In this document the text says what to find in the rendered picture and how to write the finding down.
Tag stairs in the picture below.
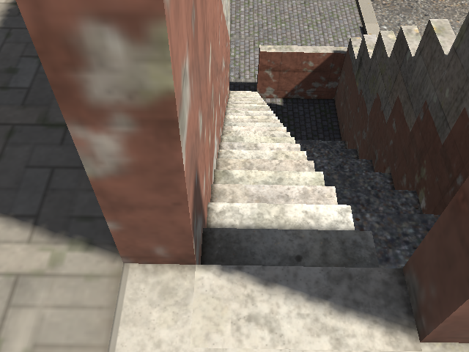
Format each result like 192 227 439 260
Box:
201 91 379 268

